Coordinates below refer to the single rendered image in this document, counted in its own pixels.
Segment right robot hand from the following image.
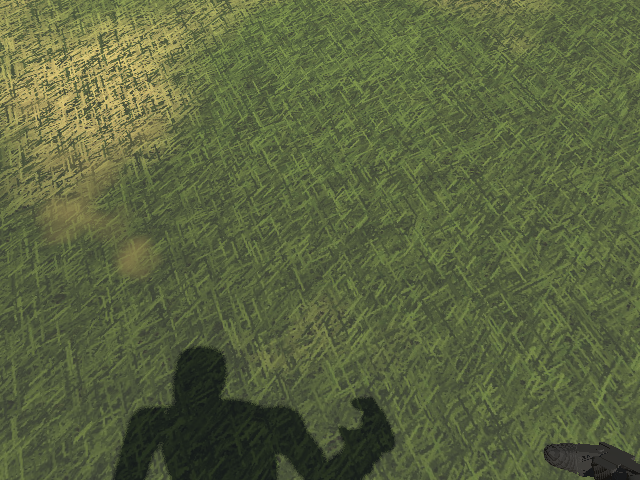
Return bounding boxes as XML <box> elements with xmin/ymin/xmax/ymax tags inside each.
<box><xmin>544</xmin><ymin>442</ymin><xmax>640</xmax><ymax>480</ymax></box>

